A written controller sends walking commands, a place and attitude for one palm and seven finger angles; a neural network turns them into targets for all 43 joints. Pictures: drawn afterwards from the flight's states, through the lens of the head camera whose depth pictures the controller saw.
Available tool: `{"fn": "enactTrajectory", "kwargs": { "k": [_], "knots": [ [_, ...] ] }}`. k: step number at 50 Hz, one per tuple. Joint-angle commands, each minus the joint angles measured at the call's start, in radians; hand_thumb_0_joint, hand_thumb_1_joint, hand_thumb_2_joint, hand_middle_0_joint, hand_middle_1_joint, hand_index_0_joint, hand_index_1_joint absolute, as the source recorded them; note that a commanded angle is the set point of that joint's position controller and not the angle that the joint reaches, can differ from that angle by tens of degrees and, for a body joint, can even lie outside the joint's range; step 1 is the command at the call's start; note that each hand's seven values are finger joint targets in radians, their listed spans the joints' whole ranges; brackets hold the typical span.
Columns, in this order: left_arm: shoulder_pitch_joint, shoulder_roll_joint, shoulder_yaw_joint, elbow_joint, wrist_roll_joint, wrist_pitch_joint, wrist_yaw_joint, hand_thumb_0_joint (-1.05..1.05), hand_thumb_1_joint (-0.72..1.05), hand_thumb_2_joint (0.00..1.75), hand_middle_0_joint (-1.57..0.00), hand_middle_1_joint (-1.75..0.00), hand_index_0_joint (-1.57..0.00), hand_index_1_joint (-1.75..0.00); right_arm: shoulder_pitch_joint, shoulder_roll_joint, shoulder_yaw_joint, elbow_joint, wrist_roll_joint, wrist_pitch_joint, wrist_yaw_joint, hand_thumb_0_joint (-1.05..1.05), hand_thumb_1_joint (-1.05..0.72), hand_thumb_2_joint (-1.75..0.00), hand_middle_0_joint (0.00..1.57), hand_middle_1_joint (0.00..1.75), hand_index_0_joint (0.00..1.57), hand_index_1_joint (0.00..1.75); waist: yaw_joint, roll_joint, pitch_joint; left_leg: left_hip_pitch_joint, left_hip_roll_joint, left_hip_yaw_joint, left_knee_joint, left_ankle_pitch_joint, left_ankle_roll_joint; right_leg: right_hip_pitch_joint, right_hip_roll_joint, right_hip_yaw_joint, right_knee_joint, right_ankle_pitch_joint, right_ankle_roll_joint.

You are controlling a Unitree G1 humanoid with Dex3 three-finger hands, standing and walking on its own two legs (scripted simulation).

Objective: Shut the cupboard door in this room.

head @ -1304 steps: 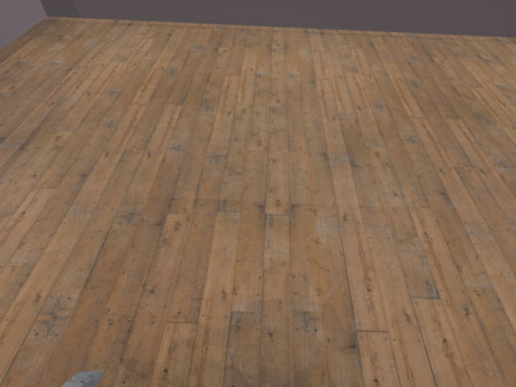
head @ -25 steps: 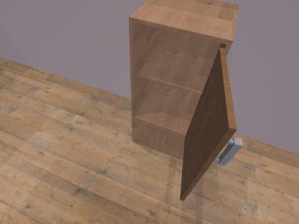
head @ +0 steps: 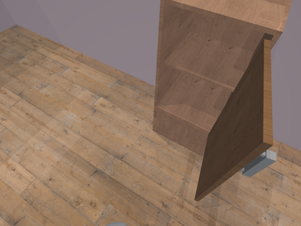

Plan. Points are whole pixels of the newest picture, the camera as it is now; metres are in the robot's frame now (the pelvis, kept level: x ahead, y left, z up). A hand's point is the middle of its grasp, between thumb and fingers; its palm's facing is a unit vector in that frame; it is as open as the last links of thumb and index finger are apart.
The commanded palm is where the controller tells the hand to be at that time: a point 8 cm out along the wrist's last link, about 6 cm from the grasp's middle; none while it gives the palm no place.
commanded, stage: turn or walk to find it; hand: left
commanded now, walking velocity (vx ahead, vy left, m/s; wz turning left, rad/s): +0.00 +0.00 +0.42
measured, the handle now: (249, 161) +0.30 -0.24 -0.01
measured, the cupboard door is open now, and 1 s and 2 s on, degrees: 100 100 100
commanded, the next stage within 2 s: stand and wait in 0.24 s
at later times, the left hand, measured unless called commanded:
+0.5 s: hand out of the picture +0.05 +0.17 -0.14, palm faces +0.14 -0.95 -0.29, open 7.4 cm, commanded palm none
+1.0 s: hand out of the picture +0.00 +0.17 -0.15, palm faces +0.31 -0.91 -0.28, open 7.4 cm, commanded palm none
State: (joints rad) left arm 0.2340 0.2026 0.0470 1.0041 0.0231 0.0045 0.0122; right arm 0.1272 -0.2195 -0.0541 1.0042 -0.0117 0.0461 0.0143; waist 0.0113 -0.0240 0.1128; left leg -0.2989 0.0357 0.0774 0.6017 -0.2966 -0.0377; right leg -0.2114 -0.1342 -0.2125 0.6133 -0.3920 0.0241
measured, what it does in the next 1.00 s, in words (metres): steps on the spot, turning left: right foot, then left foot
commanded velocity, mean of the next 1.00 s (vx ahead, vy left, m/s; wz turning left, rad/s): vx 0.00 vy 0.00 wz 0.26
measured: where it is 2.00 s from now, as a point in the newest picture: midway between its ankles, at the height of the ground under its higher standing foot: outside the picture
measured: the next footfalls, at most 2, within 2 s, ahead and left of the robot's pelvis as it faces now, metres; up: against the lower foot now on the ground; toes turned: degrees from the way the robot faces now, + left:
right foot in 0.34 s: +0.05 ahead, -0.13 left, +0.00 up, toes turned +2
left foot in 0.70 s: +0.00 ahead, +0.10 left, +0.00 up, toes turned +13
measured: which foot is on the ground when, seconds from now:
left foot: down 0.00-0.34, up 0.36-0.68, down 0.70-1.00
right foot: down 0.00-0.02, up 0.04-0.32, down 0.34-0.72, up 0.74-1.00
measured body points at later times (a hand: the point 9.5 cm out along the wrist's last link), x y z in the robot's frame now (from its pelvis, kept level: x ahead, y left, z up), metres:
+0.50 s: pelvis +0.01 -0.04 +0.01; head +0.05 -0.07 +0.46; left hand +0.04 +0.22 -0.12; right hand +0.12 -0.27 -0.16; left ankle -0.04 +0.11 -0.67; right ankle +0.01 -0.13 -0.73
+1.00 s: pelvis +0.00 -0.05 +0.01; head +0.05 -0.05 +0.46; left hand -0.02 +0.22 -0.13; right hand +0.12 -0.26 -0.15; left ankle -0.04 +0.09 -0.73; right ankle +0.01 -0.16 -0.72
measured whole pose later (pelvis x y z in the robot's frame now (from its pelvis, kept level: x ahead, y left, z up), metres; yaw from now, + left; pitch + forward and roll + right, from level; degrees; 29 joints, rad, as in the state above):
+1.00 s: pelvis +0.00 -0.05 +0.01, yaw +17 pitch +1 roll +1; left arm 0.17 0.22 0.05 1.00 0.00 0.03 0.01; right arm 0.16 -0.18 -0.04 1.02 -0.02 0.03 -0.01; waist 0.00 0.01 0.08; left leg -0.24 -0.01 -0.06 0.46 -0.24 -0.03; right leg -0.30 -0.05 -0.05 0.67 -0.40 0.05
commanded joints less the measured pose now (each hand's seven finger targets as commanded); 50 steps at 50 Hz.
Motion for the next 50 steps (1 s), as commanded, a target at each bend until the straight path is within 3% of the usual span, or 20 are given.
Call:
{"fn": "enactTrajectory", "kwargs": {
  "k": [1,2,4,6,11,15,16,17,18,21,23,28,33,34,35,37,40,44,47,50],
  "knots": [
    [0.002,0.119,0.026,-0.103,-0.011,0.004,0.010,0.00,0.90,0.90,-0.20,-0.30,-0.20,-0.30,0.160,-0.247,-0.056,-0.058,-0.006,-0.035,-0.006,0.00,-0.90,-0.90,0.20,0.30,0.20,0.30,-0.067,0.328,-0.195,0.273,0.356,-0.419,-0.258,0.689,0.213,-0.252,0.026,0.064,0.358,-0.270,0.040],
    [-0.052,0.115,0.025,-0.110,-0.010,0.018,0.018,0.00,0.90,0.90,-0.20,-0.30,-0.20,-0.30,0.173,-0.235,-0.056,-0.041,-0.008,-0.037,-0.022,0.00,-0.90,-0.90,0.20,0.30,0.20,0.30,-0.081,0.328,-0.193,0.234,0.345,-0.439,-0.278,0.624,0.239,-0.282,0.022,0.159,0.444,-0.266,0.037],
    [-0.066,0.126,0.034,-0.095,-0.013,0.020,0.010,0.00,0.90,0.90,-0.20,-0.30,-0.20,-0.30,0.070,-0.183,-0.043,-0.065,-0.011,-0.035,-0.031,0.00,-0.90,-0.90,0.20,0.30,0.20,0.30,-0.036,0.261,-0.142,0.188,0.262,-0.343,-0.268,0.482,0.226,-0.318,0.015,0.196,0.491,-0.139,0.036],
    [-0.043,0.118,0.031,-0.084,-0.011,0.016,0.002,0.00,0.90,0.90,-0.20,-0.30,-0.20,-0.30,0.039,-0.164,-0.036,-0.087,-0.011,-0.042,-0.032,0.00,-0.90,-0.90,0.20,0.30,0.20,0.30,-0.016,0.173,-0.156,0.190,0.217,-0.275,-0.255,0.499,0.202,-0.287,0.028,0.183,0.444,-0.084,0.042],
    [-0.067,0.100,0.021,-0.114,-0.015,0.011,0.001,0.00,0.90,0.90,-0.20,-0.30,-0.20,-0.30,0.050,-0.180,-0.049,-0.092,-0.014,-0.034,-0.025,0.00,-0.90,-0.90,0.20,0.30,0.20,0.30,-0.036,0.187,-0.170,0.179,0.193,-0.277,-0.222,0.536,0.196,-0.187,0.074,0.155,0.185,-0.089,0.043],
    [0.074,0.114,0.021,-0.075,-0.013,-0.005,0.007,0.00,0.90,0.90,-0.20,-0.30,-0.20,-0.30,-0.002,-0.157,-0.048,-0.107,-0.005,-0.030,-0.019,0.00,-0.90,-0.90,0.20,0.30,0.20,0.30,0.030,0.143,-0.207,0.056,0.123,-0.240,-0.126,0.343,0.119,0.073,0.082,0.128,-0.179,0.178,0.035],
    [0.087,0.175,0.026,-0.073,-0.003,-0.018,0.012,0.00,0.90,0.90,-0.20,-0.30,-0.20,-0.30,0.017,-0.106,-0.040,-0.107,0.004,-0.033,-0.015,0.00,-0.90,-0.90,0.20,0.30,0.20,0.30,0.035,-0.005,-0.210,-0.060,0.047,-0.187,-0.022,0.172,0.061,0.180,-0.035,0.257,-0.282,0.258,0.001],
    [0.060,0.256,0.038,-0.081,0.006,-0.024,0.017,0.00,0.90,0.90,-0.20,-0.30,-0.20,-0.30,0.023,-0.047,-0.024,-0.128,0.008,-0.034,-0.010,0.00,-0.90,-0.90,0.20,0.30,0.20,0.30,0.023,-0.243,-0.168,-0.201,-0.063,-0.079,0.119,-0.156,0.002,0.198,-0.261,0.484,-0.314,0.390,-0.104],
    [0.062,0.260,0.038,-0.092,-0.003,-0.023,0.016,0.00,0.90,0.90,-0.20,-0.30,-0.20,-0.30,-0.020,-0.090,-0.031,-0.132,0.003,-0.013,-0.017,0.00,-0.90,-0.90,0.20,0.30,0.20,0.30,0.054,-0.252,-0.144,-0.149,-0.043,-0.143,0.267,-0.296,0.005,0.041,-0.324,0.528,-0.343,0.399,-0.185],
    [-0.045,0.186,0.024,-0.097,-0.003,-0.020,0.018,0.00,0.90,0.90,-0.20,-0.30,-0.20,-0.30,0.030,-0.077,-0.031,-0.067,0.000,-0.005,-0.012,0.00,-0.90,-0.90,0.20,0.30,0.20,0.30,-0.014,-0.118,-0.064,-0.142,-0.022,-0.137,0.435,-0.179,0.005,-0.021,-0.198,0.374,-0.300,0.467,-0.186],
    [-0.033,0.169,0.017,-0.091,0.000,-0.027,0.016,0.00,0.90,0.90,-0.20,-0.30,-0.20,-0.30,0.048,-0.061,-0.021,-0.049,0.002,-0.007,-0.011,0.00,-0.90,-0.90,0.20,0.30,0.20,0.30,-0.012,-0.134,-0.084,-0.114,-0.018,-0.107,0.388,-0.145,-0.007,0.016,-0.148,0.291,-0.268,0.586,-0.166],
    [0.067,0.190,0.023,-0.025,0.000,-0.028,0.017,0.00,0.90,0.90,-0.20,-0.30,-0.20,-0.30,-0.003,-0.042,0.000,-0.040,0.011,-0.024,-0.019,0.00,-0.90,-0.90,0.20,0.30,0.20,0.30,0.037,-0.149,-0.141,-0.064,-0.025,-0.053,0.120,-0.157,-0.014,0.172,-0.145,0.297,-0.229,0.760,-0.187],
    [0.041,0.193,0.032,-0.001,-0.011,-0.019,0.022,0.00,0.90,0.90,-0.20,-0.30,-0.20,-0.30,0.045,-0.048,0.006,-0.009,0.009,-0.035,-0.024,0.00,-0.90,-0.90,0.20,0.30,0.20,0.30,0.004,-0.129,-0.151,0.089,-0.010,-0.039,-0.144,0.031,-0.005,0.111,-0.155,0.262,-0.173,0.633,-0.131],
    [0.030,0.180,0.032,-0.003,-0.016,-0.014,0.021,0.00,0.90,0.90,-0.20,-0.30,-0.20,-0.30,0.070,-0.064,0.004,0.002,0.006,-0.041,-0.023,0.00,-0.90,-0.90,0.20,0.30,0.20,0.30,-0.011,-0.070,-0.157,0.170,0.013,-0.060,-0.226,0.149,0.008,0.052,-0.128,0.227,-0.132,0.532,-0.092],
    [0.042,0.150,0.030,-0.014,-0.020,-0.007,0.017,0.00,0.90,0.90,-0.20,-0.30,-0.20,-0.30,0.074,-0.112,-0.005,-0.001,-0.001,-0.047,-0.024,0.00,-0.90,-0.90,0.20,0.30,0.20,0.30,-0.008,0.074,-0.172,0.237,0.116,-0.176,-0.244,0.297,0.050,-0.040,-0.054,0.157,-0.060,0.353,-0.039],
    [-0.022,0.096,0.012,-0.037,-0.017,0.006,0.012,0.00,0.90,0.90,-0.20,-0.30,-0.20,-0.30,0.082,-0.165,-0.022,-0.004,-0.006,-0.041,-0.034,0.00,-0.90,-0.90,0.20,0.30,0.20,0.30,-0.038,0.345,-0.118,0.199,0.281,-0.398,-0.342,0.462,0.198,-0.181,0.055,0.105,0.176,-0.145,0.025],
    [-0.036,0.103,0.020,-0.029,-0.012,0.021,0.005,0.00,0.90,0.90,-0.20,-0.30,-0.20,-0.30,0.033,-0.145,-0.019,-0.013,-0.007,-0.037,-0.045,0.00,-0.90,-0.90,0.20,0.30,0.20,0.30,-0.010,0.247,-0.095,0.184,0.225,-0.324,-0.302,0.464,0.212,-0.241,0.048,0.178,0.323,-0.119,0.023],
    [-0.056,0.087,0.016,-0.048,-0.016,0.015,0.001,0.00,0.90,0.90,-0.20,-0.30,-0.20,-0.30,0.067,-0.166,-0.034,-0.022,-0.009,-0.038,-0.042,0.00,-0.90,-0.90,0.20,0.30,0.20,0.30,-0.030,0.187,-0.137,0.231,0.190,-0.299,-0.254,0.551,0.199,-0.226,0.070,0.164,0.237,-0.101,0.036],
    [-0.025,0.084,0.017,-0.055,-0.021,0.010,0.003,0.00,0.90,0.90,-0.20,-0.30,-0.20,-0.30,0.046,-0.173,-0.040,-0.041,-0.011,-0.032,-0.037,0.00,-0.90,-0.90,0.20,0.30,0.20,0.30,-0.015,0.211,-0.146,0.163,0.171,-0.319,-0.228,0.541,0.183,-0.121,0.092,0.152,0.077,-0.057,0.035],
    [0.085,0.112,0.016,-0.022,-0.011,-0.010,0.009,0.00,0.90,0.90,-0.20,-0.30,-0.20,-0.30,0.029,-0.134,-0.038,-0.054,0.003,-0.033,-0.030,0.00,-0.90,-0.90,0.20,0.30,0.20,0.30,0.029,0.089,-0.192,0.042,0.081,-0.253,-0.110,0.310,0.092,0.121,0.055,0.166,-0.245,0.223,0.027]
  ]
}}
